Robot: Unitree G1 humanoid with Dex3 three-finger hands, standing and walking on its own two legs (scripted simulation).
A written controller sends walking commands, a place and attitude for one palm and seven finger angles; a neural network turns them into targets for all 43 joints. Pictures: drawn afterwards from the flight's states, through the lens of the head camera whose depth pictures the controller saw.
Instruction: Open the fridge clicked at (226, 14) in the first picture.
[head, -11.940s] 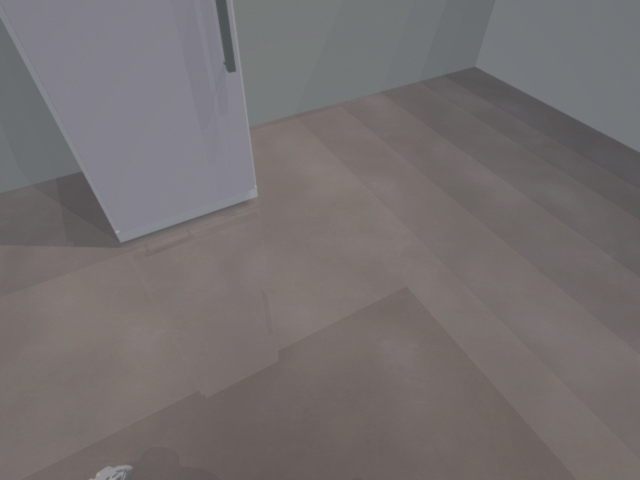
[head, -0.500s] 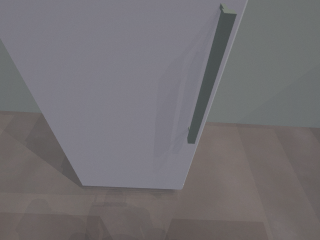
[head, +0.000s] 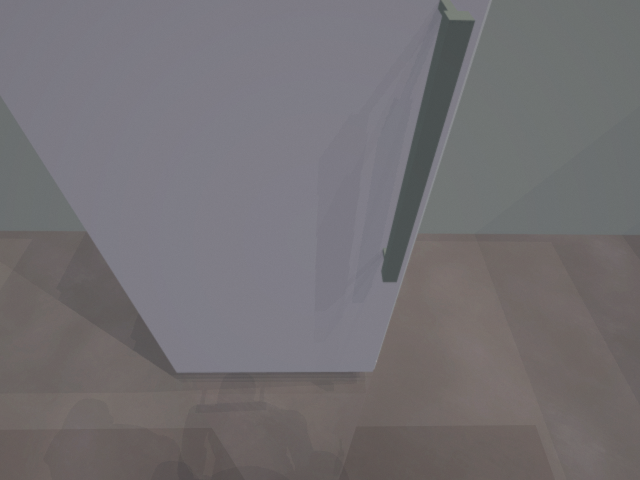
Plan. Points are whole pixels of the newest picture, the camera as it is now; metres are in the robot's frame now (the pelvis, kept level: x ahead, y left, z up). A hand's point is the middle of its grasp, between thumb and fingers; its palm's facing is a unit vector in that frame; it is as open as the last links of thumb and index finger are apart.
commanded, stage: come to a stop and stand still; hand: right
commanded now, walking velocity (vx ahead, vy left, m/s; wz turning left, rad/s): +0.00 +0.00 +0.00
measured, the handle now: (410, 174) +0.50 -0.10 +0.12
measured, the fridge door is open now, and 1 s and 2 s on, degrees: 0 0 0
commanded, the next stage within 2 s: look again from close up in 0.58 s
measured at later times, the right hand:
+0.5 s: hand out of the picture -0.01 -0.17 -0.17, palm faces +0.04 +0.98 -0.21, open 7.4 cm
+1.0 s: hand out of the picture -0.01 -0.17 -0.17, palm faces +0.04 +0.98 -0.21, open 7.4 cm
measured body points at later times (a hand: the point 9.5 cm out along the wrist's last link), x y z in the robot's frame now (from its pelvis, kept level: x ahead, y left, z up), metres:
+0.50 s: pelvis +0.00 +0.01 +0.00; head +0.00 +0.01 +0.45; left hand +0.01 +0.23 -0.16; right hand -0.01 -0.22 -0.16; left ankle -0.06 +0.09 -0.74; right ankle +0.01 -0.13 -0.74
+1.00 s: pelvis -0.01 +0.00 +0.00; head +0.01 +0.00 +0.45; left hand +0.01 +0.23 -0.16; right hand -0.01 -0.23 -0.16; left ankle -0.06 +0.09 -0.74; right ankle +0.01 -0.13 -0.74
